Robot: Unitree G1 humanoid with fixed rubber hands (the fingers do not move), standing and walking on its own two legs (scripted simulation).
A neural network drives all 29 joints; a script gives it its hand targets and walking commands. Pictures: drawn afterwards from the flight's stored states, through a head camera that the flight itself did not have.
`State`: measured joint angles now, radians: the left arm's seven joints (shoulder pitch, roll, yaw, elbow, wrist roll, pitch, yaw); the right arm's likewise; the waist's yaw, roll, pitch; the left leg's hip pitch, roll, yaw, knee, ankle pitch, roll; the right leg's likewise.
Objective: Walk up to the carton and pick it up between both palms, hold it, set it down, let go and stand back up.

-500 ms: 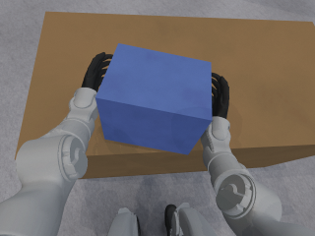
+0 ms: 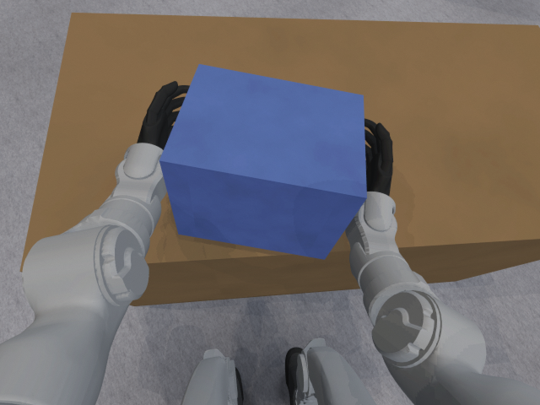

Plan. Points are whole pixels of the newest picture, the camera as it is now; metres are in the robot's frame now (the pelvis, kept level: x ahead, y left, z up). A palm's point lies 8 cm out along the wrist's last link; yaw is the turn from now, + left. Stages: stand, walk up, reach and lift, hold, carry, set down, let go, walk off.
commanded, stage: set down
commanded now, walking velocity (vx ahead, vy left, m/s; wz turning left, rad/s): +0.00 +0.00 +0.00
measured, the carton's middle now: (266, 168) +0.45 +0.00 +0.00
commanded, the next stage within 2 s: none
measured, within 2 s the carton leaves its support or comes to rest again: rests again in 0.20 s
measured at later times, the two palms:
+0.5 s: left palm (155, 135) +0.51 +0.16 +0.00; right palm (397, 181) +0.43 -0.20 -0.01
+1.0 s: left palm (95, 58) +0.52 +0.19 +0.13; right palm (446, 126) +0.45 -0.22 +0.11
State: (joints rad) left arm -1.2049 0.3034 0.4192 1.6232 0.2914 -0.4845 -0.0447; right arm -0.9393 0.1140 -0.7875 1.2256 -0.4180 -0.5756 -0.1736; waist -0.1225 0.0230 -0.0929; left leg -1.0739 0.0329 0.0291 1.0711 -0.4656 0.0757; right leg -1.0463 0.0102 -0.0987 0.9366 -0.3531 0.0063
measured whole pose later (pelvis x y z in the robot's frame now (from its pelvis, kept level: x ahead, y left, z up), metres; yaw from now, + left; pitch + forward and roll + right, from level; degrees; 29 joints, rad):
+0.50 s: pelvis +0.00 +0.01 -0.02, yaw -3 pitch +30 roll -6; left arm -1.19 0.35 -0.09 1.64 -0.19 -0.44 -0.04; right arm -1.04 -0.09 -0.25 1.49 0.12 -0.49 -0.20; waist -0.14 0.06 -0.19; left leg -1.19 -0.01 -0.01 1.19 -0.52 0.06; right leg -1.18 0.02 -0.05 1.05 -0.39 0.04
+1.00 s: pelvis +0.00 +0.02 +0.02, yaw -3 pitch +23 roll -5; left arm -1.20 0.45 -0.26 1.44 -0.43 -0.22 -0.06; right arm -1.06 -0.20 -0.10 1.29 0.28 -0.20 -0.17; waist -0.11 0.06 -0.18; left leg -0.93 -0.02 -0.02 0.97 -0.44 0.06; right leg -0.93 0.03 -0.03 0.82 -0.30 0.04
